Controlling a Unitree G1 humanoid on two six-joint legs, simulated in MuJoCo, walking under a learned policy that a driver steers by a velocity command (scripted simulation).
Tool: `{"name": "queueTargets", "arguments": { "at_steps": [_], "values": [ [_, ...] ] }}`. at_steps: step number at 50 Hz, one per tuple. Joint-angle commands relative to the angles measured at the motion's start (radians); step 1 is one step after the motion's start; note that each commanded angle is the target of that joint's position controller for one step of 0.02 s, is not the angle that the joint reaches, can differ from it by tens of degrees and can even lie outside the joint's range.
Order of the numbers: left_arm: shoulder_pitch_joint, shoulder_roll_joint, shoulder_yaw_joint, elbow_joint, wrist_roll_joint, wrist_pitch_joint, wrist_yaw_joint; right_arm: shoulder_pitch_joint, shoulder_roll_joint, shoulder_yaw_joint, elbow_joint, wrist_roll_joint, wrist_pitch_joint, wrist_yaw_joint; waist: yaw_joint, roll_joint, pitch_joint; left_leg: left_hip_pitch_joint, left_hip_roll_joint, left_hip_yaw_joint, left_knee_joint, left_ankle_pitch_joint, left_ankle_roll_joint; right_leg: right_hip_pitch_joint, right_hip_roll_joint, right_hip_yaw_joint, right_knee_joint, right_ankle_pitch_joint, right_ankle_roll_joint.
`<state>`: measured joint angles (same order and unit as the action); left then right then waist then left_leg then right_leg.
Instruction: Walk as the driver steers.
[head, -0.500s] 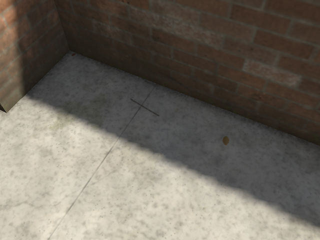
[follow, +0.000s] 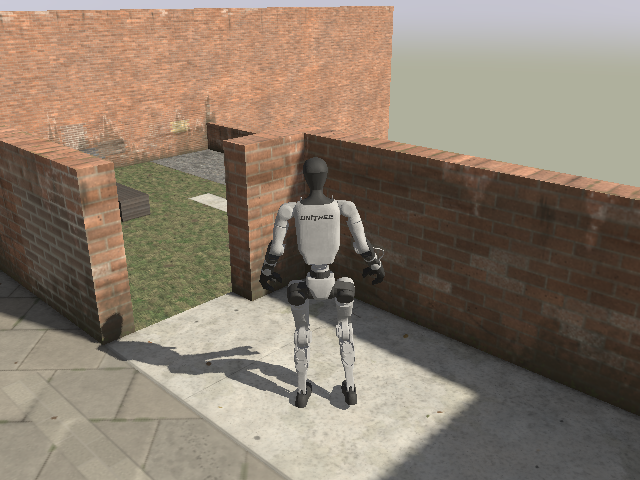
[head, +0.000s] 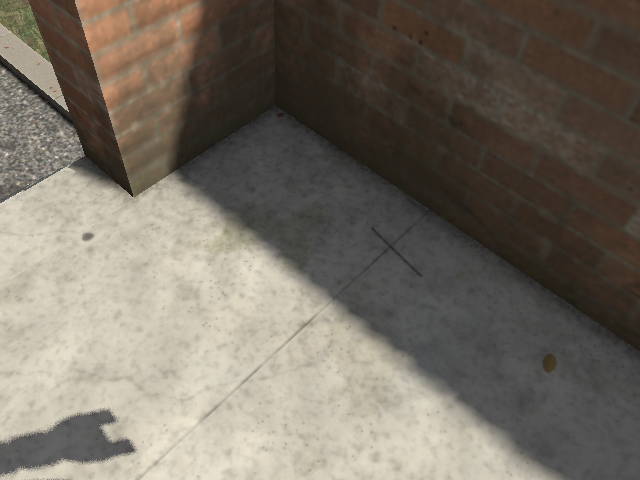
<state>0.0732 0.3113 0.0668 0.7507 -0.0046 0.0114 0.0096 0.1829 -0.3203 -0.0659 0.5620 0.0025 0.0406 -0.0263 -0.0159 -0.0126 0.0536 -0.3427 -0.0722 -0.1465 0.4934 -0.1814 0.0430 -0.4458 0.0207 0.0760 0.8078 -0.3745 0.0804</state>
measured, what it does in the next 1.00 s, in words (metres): steps on the spot, turning left: right foot, then left foot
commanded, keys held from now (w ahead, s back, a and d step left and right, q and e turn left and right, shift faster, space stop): q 1.00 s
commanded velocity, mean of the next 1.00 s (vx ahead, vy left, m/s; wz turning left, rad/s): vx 0.00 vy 0.00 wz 0.60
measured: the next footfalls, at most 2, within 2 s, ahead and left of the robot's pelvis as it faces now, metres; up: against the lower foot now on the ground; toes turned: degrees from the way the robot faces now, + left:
right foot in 0.12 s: +0.06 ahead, -0.14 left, +0.00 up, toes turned +9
left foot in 0.54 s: -0.01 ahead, +0.13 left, +0.00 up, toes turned +21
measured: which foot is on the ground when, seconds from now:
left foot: down 0.00-0.12, up 0.14-0.52, down 0.54-1.00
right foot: up 0.00-0.10, down 0.12-0.54, up 0.56-1.00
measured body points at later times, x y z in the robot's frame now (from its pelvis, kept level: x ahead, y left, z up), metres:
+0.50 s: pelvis -0.01 -0.01 +0.00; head +0.03 +0.01 +0.45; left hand +0.04 +0.30 -0.11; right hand +0.24 -0.22 -0.09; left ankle -0.04 +0.12 -0.71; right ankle +0.02 -0.14 -0.74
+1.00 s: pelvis -0.01 +0.01 +0.00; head +0.02 +0.04 +0.45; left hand -0.03 +0.34 -0.10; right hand +0.29 -0.13 -0.08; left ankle -0.04 +0.11 -0.74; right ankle +0.08 -0.09 -0.72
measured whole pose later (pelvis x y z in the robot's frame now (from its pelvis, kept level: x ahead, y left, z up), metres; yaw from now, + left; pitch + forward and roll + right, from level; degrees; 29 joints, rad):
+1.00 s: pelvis -0.01 +0.01 +0.00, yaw +36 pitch +2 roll -1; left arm 0.10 0.30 0.08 0.71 -0.01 0.00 0.00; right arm 0.17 -0.32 -0.07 0.59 0.01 0.04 -0.02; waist -0.02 0.01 0.05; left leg -0.31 -0.12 -0.22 0.52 -0.22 0.04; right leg -0.35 0.04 0.09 0.65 -0.36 0.07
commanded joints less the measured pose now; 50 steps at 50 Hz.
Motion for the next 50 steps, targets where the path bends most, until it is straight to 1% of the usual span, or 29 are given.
{"name": "queueTargets", "arguments": {
  "at_steps": [1, 3, 5, 6, 7, 8, 9, 10, 11, 12, 13, 15, 17, 19, 21, 24, 26, 27, 28, 29, 30, 31, 32, 33, 36, 40, 44, 48, 50],
  "values": [
    [-0.008, 0.088, 0.023, -0.070, -0.005, -0.019, -0.008, -0.019, -0.178, -0.057, -0.070, 0.003, -0.006, 0.000, -0.004, 0.179, -0.164, 0.165, 0.240, -0.319, -0.101, 0.233, 0.190, 0.030, 0.018, 0.006, -0.093, -0.009, -0.011],
    [0.013, 0.090, 0.027, -0.070, -0.007, -0.027, -0.015, -0.031, -0.175, -0.057, -0.070, 0.010, -0.002, 0.003, 0.006, 0.185, -0.162, 0.170, 0.227, -0.359, -0.083, 0.237, 0.176, 0.075, 0.025, 0.006, -0.189, 0.008, -0.028],
    [0.080, 0.090, 0.035, -0.051, -0.002, -0.034, -0.020, -0.063, -0.163, -0.053, -0.074, 0.025, 0.004, -0.001, 0.050, 0.170, -0.163, 0.119, 0.176, -0.347, -0.035, 0.187, 0.124, 0.211, 0.016, -0.016, -0.407, 0.174, -0.058],
    [0.112, 0.139, 0.049, -0.047, 0.011, -0.033, -0.015, -0.038, -0.130, -0.045, -0.073, 0.023, 0.004, -0.004, 0.043, 0.095, -0.178, 0.023, 0.122, -0.294, 0.049, 0.026, 0.069, 0.326, -0.105, 0.069, -0.456, 0.242, -0.102],
    [0.082, 0.228, 0.065, -0.058, 0.025, -0.022, -0.007, 0.026, -0.084, -0.035, -0.078, 0.014, 0.001, -0.002, -0.020, -0.178, -0.146, -0.174, -0.042, -0.090, 0.254, -0.320, -0.003, 0.396, -0.319, 0.294, -0.488, 0.412, -0.224],
    [0.082, 0.203, 0.061, -0.066, 0.049, -0.026, -0.009, 0.010, -0.165, -0.060, -0.081, 0.005, -0.010, -0.005, 0.014, -0.244, -0.117, -0.253, -0.047, -0.021, 0.487, -0.469, -0.055, 0.311, -0.445, 0.438, -0.526, 0.470, -0.363],
    [0.027, 0.153, 0.044, -0.089, 0.043, -0.030, -0.002, 0.024, -0.215, -0.081, -0.061, 0.007, -0.010, -0.004, -0.006, -0.160, -0.096, -0.249, 0.003, -0.036, 0.622, -0.402, -0.075, 0.284, -0.416, 0.364, -0.517, 0.455, -0.358],
    [-0.023, 0.114, 0.034, -0.097, 0.030, -0.029, 0.005, 0.038, -0.208, -0.085, -0.036, 0.012, -0.002, -0.003, -0.024, -0.124, -0.075, -0.251, 0.012, -0.022, 0.672, -0.339, -0.090, 0.271, -0.344, 0.258, -0.503, 0.422, -0.307],
    [-0.038, 0.097, 0.029, -0.104, 0.015, -0.028, 0.012, 0.052, -0.180, -0.081, -0.019, 0.011, 0.008, -0.006, -0.020, -0.113, -0.065, -0.271, 0.016, -0.012, 0.716, -0.286, -0.107, 0.289, -0.295, 0.187, -0.493, 0.399, -0.276],
    [-0.031, 0.091, 0.025, -0.102, 0.007, -0.025, 0.018, 0.053, -0.153, -0.074, -0.017, 0.012, 0.015, -0.005, -0.011, -0.115, -0.057, -0.289, 0.021, -0.001, 0.749, -0.255, -0.122, 0.304, -0.282, 0.146, -0.489, 0.440, -0.276],
    [-0.013, 0.094, 0.023, -0.099, 0.009, -0.020, 0.023, 0.040, -0.131, -0.067, -0.024, 0.018, 0.016, -0.001, -0.001, -0.117, -0.054, -0.287, 0.026, 0.030, 0.735, -0.232, -0.131, 0.308, -0.261, 0.097, -0.494, 0.461, -0.279],
    [0.037, 0.105, 0.028, -0.091, 0.017, -0.009, 0.030, -0.018, -0.102, -0.055, -0.049, 0.027, 0.013, 0.002, 0.039, -0.141, -0.063, -0.314, 0.050, 0.073, 0.642, -0.208, -0.148, 0.385, -0.262, 0.056, -0.496, 0.489, -0.293],
    [0.072, 0.129, 0.037, -0.083, 0.019, -0.001, 0.032, -0.053, -0.087, -0.045, -0.068, 0.021, 0.012, 0.007, 0.066, -0.154, -0.087, -0.300, 0.080, 0.091, 0.541, -0.219, -0.157, 0.447, -0.290, 0.044, -0.489, 0.520, -0.307],
    [0.065, 0.158, 0.047, -0.084, 0.013, 0.005, 0.026, -0.062, -0.072, -0.034, -0.078, 0.014, 0.011, 0.016, 0.071, -0.161, -0.104, -0.224, 0.104, 0.123, 0.435, -0.232, -0.151, 0.435, -0.307, 0.009, -0.485, 0.541, -0.308],
    [0.050, 0.180, 0.056, -0.084, 0.006, 0.007, 0.016, -0.053, -0.075, -0.032, -0.080, 0.015, 0.013, 0.023, 0.066, -0.173, -0.110, -0.130, 0.106, 0.162, 0.341, -0.228, -0.136, 0.391, -0.317, -0.026, -0.482, 0.565, -0.303],
    [0.051, 0.195, 0.062, -0.075, -0.014, 0.003, 0.005, -0.025, -0.091, -0.041, -0.077, 0.019, 0.021, 0.034, 0.050, -0.178, -0.112, -0.044, 0.096, 0.193, 0.189, -0.183, -0.099, 0.382, -0.337, -0.046, -0.443, 0.556, -0.281],
    [0.036, 0.183, 0.060, -0.067, -0.035, -0.002, 0.003, 0.041, -0.093, -0.051, -0.054, 0.018, 0.024, 0.038, 0.002, -0.150, -0.120, 0.096, 0.069, 0.219, -0.019, -0.028, -0.043, 0.331, -0.317, -0.095, -0.351, 0.495, -0.220],
    [0.094, 0.142, 0.049, -0.043, -0.029, -0.006, -0.001, 0.085, -0.129, -0.067, -0.040, 0.015, 0.023, 0.029, -0.008, -0.062, -0.139, 0.238, 0.070, 0.170, -0.107, 0.108, -0.005, 0.239, -0.273, -0.157, -0.236, 0.382, -0.150],
    [0.101, 0.074, 0.026, -0.066, 0.022, -0.008, -0.005, 0.127, -0.241, -0.095, -0.051, 0.016, 0.018, 0.013, 0.000, 0.218, -0.155, 0.425, 0.296, -0.153, -0.132, 0.465, 0.084, -0.028, -0.159, -0.244, 0.063, -0.027, -0.049],
    [0.025, 0.070, 0.021, -0.121, 0.034, -0.011, 0.004, 0.099, -0.286, -0.092, -0.077, -0.018, -0.005, 0.018, -0.015, 0.322, -0.174, 0.371, 0.481, -0.390, -0.117, 0.612, 0.305, -0.211, -0.035, -0.136, 0.292, -0.319, -0.002],
    [-0.022, 0.121, 0.036, -0.123, 0.016, -0.009, 0.012, 0.105, -0.226, -0.079, -0.070, -0.027, -0.028, 0.028, -0.059, 0.203, -0.197, 0.343, 0.445, -0.339, -0.145, 0.507, 0.323, -0.218, -0.054, -0.038, 0.395, -0.292, -0.005],
    [-0.025, 0.131, 0.042, -0.120, 0.001, -0.007, 0.014, 0.065, -0.196, -0.066, -0.054, -0.020, -0.041, 0.027, -0.027, 0.177, -0.151, 0.303, 0.380, -0.251, -0.147, 0.421, 0.261, -0.217, -0.072, -0.017, 0.402, -0.205, -0.021],
    [-0.003, 0.130, 0.046, -0.100, 0.006, -0.005, 0.022, 0.016, -0.174, -0.061, -0.053, -0.003, -0.042, 0.021, -0.002, 0.127, -0.131, 0.283, 0.323, -0.200, -0.145, 0.330, 0.205, -0.214, -0.083, -0.009, 0.364, -0.124, -0.023],
    [0.007, 0.139, 0.050, -0.095, 0.014, -0.001, 0.026, -0.018, -0.155, -0.051, -0.056, 0.011, -0.039, 0.015, 0.011, 0.138, -0.117, 0.259, 0.301, -0.179, -0.145, 0.340, 0.184, -0.201, -0.080, -0.009, 0.341, -0.069, -0.016],
    [0.044, 0.114, 0.045, -0.083, 0.009, -0.003, 0.018, -0.030, -0.150, -0.042, -0.058, 0.000, -0.034, 0.002, 0.029, 0.146, -0.148, 0.227, 0.261, -0.157, -0.149, 0.364, 0.187, -0.131, -0.041, -0.020, 0.312, 0.022, 0.004],
    [0.007, 0.090, 0.035, -0.098, 0.007, -0.004, 0.018, -0.013, -0.165, -0.048, -0.046, 0.003, -0.028, -0.006, 0.007, 0.151, -0.134, 0.233, 0.248, -0.212, -0.143, 0.250, 0.189, -0.111, -0.021, -0.002, 0.121, 0.031, 0.017],
    [-0.008, 0.088, 0.033, -0.108, 0.003, -0.013, 0.010, -0.021, -0.178, -0.054, -0.045, 0.002, -0.019, -0.002, -0.004, 0.163, -0.118, 0.178, 0.238, -0.293, -0.131, 0.147, 0.193, -0.036, 0.002, 0.015, -0.012, 0.003, 0.007],
    [0.008, 0.093, 0.036, -0.116, -0.005, -0.030, -0.004, -0.042, -0.178, -0.055, -0.045, 0.009, -0.010, 0.007, -0.003, 0.174, -0.132, 0.179, 0.225, -0.378, -0.095, 0.211, 0.185, 0.042, 0.024, 0.020, -0.133, -0.014, -0.014],
    [0.045, 0.090, 0.039, -0.110, -0.006, -0.039, -0.012, -0.065, -0.173, -0.054, -0.047, 0.018, -0.004, 0.006, 0.022, 0.173, -0.144, 0.178, 0.201, -0.399, -0.060, 0.246, 0.162, 0.118, 0.029, 0.013, -0.268, 0.046, -0.032]
  ]
}}
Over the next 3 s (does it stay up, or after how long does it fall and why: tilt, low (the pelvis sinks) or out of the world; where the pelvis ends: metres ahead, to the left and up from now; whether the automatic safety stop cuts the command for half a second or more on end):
stays up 0.29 0.21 0.00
